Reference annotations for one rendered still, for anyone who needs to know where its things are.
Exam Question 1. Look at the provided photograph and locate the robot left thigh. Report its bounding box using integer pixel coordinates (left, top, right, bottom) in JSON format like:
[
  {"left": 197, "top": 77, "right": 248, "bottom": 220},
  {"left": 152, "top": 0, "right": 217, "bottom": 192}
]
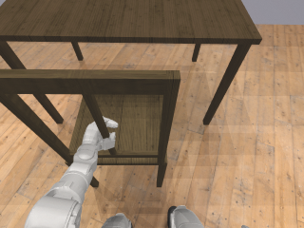
[{"left": 101, "top": 215, "right": 131, "bottom": 228}]

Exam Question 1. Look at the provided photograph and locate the chair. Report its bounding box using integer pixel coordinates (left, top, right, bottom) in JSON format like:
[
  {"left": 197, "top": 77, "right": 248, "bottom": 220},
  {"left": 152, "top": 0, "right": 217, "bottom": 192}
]
[{"left": 0, "top": 68, "right": 181, "bottom": 188}]

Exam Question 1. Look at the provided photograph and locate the robot left upper arm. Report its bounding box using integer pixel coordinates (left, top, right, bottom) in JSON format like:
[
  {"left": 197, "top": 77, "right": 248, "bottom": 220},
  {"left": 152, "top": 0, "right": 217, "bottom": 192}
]
[{"left": 27, "top": 196, "right": 83, "bottom": 228}]

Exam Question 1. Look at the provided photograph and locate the table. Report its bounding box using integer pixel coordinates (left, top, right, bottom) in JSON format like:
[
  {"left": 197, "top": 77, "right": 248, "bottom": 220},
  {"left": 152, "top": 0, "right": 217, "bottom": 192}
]
[{"left": 0, "top": 0, "right": 262, "bottom": 125}]

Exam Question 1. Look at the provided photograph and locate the robot left forearm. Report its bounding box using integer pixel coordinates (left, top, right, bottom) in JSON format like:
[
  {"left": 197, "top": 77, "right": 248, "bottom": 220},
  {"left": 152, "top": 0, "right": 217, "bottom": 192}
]
[{"left": 24, "top": 143, "right": 98, "bottom": 228}]

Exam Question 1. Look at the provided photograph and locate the robot left hand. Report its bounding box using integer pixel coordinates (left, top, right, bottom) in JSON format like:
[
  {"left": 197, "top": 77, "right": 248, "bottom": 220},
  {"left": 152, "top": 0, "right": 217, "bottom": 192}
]
[{"left": 82, "top": 116, "right": 119, "bottom": 151}]

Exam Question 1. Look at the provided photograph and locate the right robot foot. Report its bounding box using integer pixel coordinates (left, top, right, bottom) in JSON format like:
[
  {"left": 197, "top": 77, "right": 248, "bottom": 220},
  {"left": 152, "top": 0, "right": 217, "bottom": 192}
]
[{"left": 167, "top": 206, "right": 177, "bottom": 228}]

